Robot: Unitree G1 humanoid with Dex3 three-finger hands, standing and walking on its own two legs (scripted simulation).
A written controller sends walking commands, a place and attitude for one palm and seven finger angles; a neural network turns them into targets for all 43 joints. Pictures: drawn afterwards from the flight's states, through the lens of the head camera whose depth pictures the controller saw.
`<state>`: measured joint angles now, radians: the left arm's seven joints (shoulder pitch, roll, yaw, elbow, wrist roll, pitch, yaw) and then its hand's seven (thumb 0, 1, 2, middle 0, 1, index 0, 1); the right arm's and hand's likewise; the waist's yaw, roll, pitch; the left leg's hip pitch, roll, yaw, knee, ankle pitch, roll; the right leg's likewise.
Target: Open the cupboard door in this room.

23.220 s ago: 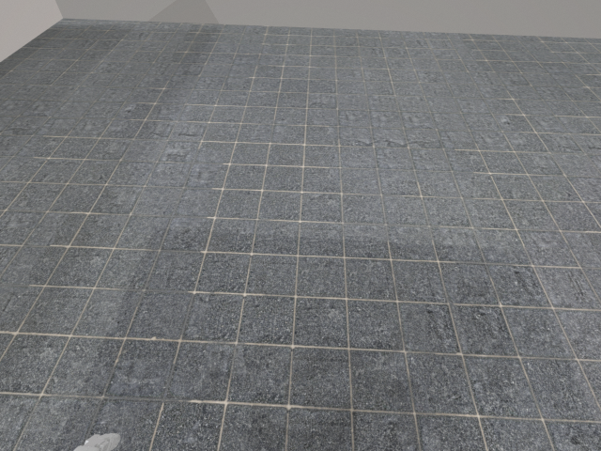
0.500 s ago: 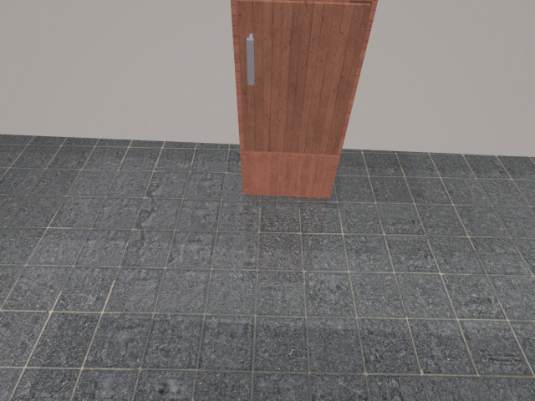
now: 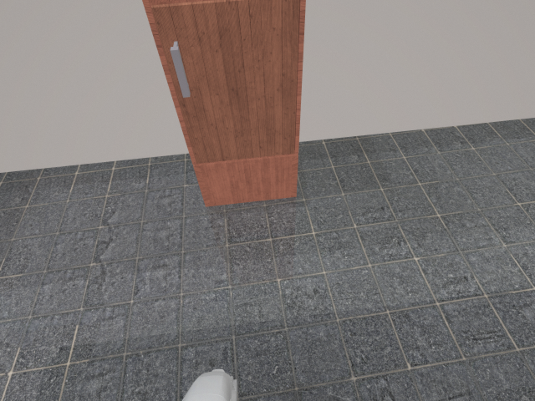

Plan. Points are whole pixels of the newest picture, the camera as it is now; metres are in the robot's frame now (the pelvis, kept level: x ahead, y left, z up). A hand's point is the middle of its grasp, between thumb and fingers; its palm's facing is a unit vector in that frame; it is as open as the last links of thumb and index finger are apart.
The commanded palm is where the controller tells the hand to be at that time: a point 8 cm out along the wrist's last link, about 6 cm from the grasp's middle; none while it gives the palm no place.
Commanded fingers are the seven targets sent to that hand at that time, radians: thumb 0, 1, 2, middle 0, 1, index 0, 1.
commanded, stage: walk to a spot facing it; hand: left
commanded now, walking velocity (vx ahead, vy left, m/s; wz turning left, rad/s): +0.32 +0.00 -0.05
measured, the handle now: (181, 69) +0.99 +0.36 -0.04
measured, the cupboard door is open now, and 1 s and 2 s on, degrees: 0 0 0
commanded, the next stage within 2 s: turn to face it in 0.14 s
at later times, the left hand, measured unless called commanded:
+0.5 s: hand (161, 330) +0.26 +0.25 -0.18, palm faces +0.01 -0.98 -0.21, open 7.4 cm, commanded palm none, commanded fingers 0.00 0.90 0.90 -0.20 -0.30 -0.20 -0.30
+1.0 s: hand (156, 346) +0.23 +0.25 -0.19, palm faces +0.20 -0.95 -0.23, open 7.3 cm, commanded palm none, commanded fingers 0.00 0.90 0.90 -0.20 -0.30 -0.20 -0.30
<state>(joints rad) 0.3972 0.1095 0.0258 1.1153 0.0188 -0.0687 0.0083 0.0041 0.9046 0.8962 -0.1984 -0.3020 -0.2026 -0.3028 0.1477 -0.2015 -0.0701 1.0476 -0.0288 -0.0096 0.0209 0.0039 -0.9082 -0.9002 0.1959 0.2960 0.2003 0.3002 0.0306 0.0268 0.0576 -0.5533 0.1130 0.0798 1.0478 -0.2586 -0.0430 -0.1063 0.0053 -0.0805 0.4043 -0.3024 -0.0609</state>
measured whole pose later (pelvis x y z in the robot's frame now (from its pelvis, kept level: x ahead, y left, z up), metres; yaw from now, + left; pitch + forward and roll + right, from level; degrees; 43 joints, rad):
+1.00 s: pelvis +0.23 +0.06 -0.01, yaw +9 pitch -1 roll +0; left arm 0.24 0.20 0.04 1.06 0.02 -0.01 0.02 0.00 0.92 0.90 -0.20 -0.30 -0.21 -0.30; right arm 0.19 -0.20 -0.05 1.05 -0.02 0.01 0.00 0.01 -0.92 -0.90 0.20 0.30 0.20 0.30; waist 0.02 0.00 0.06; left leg -0.24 0.05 0.08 0.57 -0.35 -0.03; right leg -0.22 -0.11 -0.19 0.56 -0.31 0.02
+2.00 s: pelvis +0.48 +0.09 +0.00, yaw +9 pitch +0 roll -1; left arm 0.27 0.16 0.02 1.14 0.01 0.01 0.03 0.01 0.91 0.90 -0.20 -0.30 -0.20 -0.30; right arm 0.11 -0.13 -0.03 1.05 -0.01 -0.04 -0.04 -0.02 -0.94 -0.90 0.20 0.30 0.21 0.30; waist 0.03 -0.04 0.08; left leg -0.24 0.04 0.16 0.47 -0.23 0.05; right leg -0.30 -0.07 -0.06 0.83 -0.48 0.04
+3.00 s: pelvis +0.45 +0.06 +0.00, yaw +8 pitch +0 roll +2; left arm 0.27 0.21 0.02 1.10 0.01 0.02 0.02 0.01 0.91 0.90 -0.20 -0.30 -0.20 -0.30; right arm 0.21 -0.15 -0.02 1.08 -0.01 0.00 -0.02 0.00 -0.93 -0.90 0.20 0.30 0.21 0.30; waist 0.03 -0.05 0.03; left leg -0.15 -0.02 0.06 0.42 -0.26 0.02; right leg -0.24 -0.07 -0.03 0.54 -0.29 0.03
